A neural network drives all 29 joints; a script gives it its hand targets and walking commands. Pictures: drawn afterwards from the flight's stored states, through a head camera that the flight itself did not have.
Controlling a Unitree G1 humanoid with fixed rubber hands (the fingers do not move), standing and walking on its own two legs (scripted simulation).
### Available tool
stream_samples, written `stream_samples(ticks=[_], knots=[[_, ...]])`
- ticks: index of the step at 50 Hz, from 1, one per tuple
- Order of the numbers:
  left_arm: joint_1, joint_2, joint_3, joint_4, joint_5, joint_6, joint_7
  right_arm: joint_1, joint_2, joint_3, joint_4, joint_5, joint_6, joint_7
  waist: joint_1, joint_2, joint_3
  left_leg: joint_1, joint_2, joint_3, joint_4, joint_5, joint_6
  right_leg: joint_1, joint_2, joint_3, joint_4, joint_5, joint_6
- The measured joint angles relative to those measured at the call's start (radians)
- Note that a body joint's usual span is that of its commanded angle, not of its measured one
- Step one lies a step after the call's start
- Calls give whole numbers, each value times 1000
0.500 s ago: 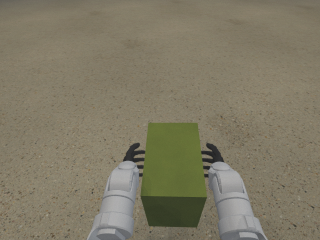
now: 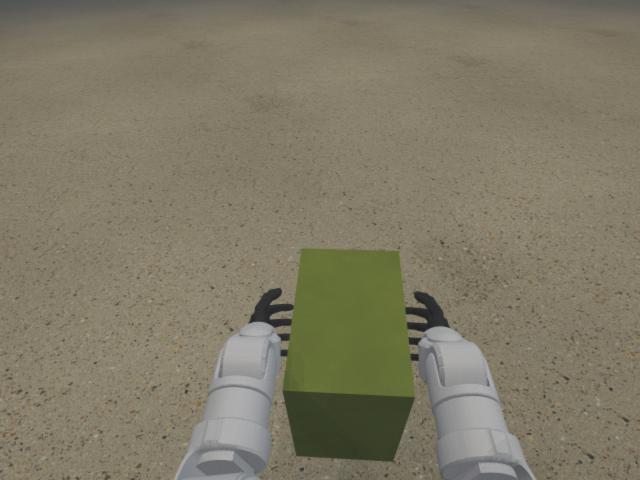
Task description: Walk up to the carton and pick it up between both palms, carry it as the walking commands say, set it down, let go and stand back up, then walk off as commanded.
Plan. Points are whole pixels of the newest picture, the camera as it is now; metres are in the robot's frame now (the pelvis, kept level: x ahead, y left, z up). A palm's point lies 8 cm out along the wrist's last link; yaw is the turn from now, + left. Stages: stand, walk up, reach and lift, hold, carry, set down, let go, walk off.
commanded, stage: hold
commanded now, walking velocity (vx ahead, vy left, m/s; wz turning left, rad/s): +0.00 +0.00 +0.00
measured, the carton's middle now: (347, 354) +0.33 +0.00 -0.02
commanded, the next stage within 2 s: carry in 0.72 s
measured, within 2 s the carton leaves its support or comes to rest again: neither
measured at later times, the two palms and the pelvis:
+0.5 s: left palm (260, 337) +0.31 +0.12 +0.05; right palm (436, 339) +0.31 -0.12 +0.05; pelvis +0.01 +0.00 +0.00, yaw +0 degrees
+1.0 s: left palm (284, 302) +0.35 +0.09 +0.07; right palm (458, 307) +0.34 -0.15 +0.08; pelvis +0.04 -0.02 +0.00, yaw -3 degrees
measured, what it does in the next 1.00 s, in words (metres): stands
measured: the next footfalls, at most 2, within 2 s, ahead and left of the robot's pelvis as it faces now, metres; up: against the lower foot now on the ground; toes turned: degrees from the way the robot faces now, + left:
right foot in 1.32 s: +0.21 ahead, -0.14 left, +0.00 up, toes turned -15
left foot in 1.64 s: +0.47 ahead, +0.05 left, +0.00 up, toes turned +4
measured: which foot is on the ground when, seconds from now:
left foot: down 0.00-1.00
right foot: down 0.00-1.00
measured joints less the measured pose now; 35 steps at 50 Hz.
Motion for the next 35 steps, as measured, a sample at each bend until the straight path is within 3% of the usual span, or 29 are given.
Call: stream_samples(ticks=[13, 35], knots=[[10, 4, 3, -2, 1, -2, -7, -10, 4, 5, 12, -9, 5, -4, -6, 1, -5, 7, 1, -10, 10, -7, -3, 12, 2, -9, 6, -6, -3], [59, 23, -77, -55, -24, 30, -2, 52, -20, 88, -53, 27, 35, -10, -8, 3, -9, 13, 7, -18, -19, -2, -4, 23, 4, -17, -33, 1, -5]])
